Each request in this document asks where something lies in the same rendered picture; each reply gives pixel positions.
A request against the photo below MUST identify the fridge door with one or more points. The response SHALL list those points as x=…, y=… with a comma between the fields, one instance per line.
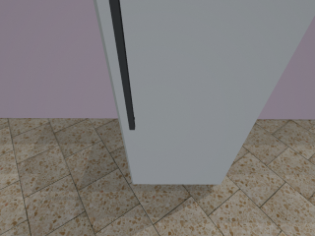
x=200, y=73

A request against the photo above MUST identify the handle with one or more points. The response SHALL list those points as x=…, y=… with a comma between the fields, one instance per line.
x=116, y=17

